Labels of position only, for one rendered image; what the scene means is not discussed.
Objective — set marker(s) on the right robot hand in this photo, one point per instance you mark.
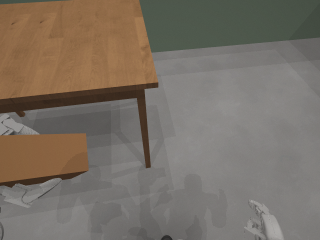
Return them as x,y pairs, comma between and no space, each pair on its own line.
265,229

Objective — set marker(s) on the sponge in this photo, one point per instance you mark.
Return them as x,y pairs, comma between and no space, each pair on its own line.
36,158

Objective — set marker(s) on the left robot hand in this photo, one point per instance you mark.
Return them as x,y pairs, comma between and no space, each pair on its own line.
20,194

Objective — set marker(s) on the table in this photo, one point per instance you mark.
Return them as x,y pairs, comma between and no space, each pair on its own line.
74,52

